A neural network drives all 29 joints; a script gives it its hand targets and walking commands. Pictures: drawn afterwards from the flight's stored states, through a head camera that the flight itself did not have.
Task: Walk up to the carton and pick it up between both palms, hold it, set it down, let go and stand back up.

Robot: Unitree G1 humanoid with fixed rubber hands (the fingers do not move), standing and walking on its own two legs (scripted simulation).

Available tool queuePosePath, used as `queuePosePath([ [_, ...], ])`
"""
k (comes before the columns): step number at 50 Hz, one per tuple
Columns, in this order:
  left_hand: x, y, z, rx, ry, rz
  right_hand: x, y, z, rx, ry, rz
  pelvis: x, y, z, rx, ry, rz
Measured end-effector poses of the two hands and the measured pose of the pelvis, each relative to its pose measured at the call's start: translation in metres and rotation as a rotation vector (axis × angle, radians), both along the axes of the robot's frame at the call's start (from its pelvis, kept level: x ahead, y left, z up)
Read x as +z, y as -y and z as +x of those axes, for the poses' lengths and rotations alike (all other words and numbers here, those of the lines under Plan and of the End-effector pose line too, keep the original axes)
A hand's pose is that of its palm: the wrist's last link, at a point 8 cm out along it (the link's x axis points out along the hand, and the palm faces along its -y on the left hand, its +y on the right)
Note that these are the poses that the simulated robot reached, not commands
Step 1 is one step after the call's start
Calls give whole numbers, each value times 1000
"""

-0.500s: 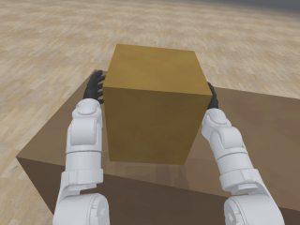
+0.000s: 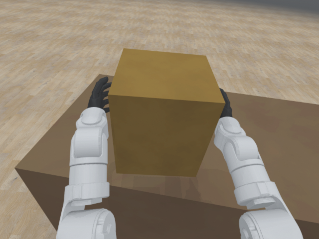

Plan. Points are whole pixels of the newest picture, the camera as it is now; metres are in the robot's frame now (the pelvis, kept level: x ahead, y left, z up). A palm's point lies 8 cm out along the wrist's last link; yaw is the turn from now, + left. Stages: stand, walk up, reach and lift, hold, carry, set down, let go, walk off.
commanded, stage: hold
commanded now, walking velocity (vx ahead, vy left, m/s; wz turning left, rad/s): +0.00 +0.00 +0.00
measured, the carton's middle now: (160, 114) +0.39 -0.01 +0.17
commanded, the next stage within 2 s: none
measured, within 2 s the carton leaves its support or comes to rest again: neither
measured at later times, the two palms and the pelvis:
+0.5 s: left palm (96, 107) +0.37 +0.14 +0.20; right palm (221, 116) +0.36 -0.16 +0.18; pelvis +0.00 +0.00 +0.00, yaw +0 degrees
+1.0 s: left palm (96, 107) +0.37 +0.14 +0.20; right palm (221, 116) +0.36 -0.16 +0.19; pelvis +0.00 +0.00 +0.00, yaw +1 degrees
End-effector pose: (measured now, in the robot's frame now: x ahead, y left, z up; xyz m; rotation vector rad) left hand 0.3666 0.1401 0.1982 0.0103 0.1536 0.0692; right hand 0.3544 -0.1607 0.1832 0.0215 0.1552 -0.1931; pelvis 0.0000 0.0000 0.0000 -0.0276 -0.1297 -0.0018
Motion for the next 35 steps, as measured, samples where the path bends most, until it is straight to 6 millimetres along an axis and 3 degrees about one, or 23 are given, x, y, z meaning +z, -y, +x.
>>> queuePosePath([
  [17,8,-4,1,4,17,10,7,-5,3,11,18,-3,0,0,-3,8,-12,2],
  [35,3,2,3,0,9,13,3,2,3,1,12,9,0,0,3,5,-8,-2],
])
